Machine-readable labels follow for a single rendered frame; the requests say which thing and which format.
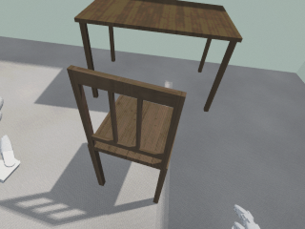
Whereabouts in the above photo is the chair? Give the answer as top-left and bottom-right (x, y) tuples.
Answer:
(67, 65), (187, 203)

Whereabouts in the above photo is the left robot hand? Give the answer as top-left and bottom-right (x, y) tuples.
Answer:
(0, 96), (21, 183)

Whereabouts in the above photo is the table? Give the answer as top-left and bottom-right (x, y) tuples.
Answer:
(74, 0), (243, 112)

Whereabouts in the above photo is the right robot hand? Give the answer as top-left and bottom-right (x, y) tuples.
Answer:
(232, 205), (260, 229)

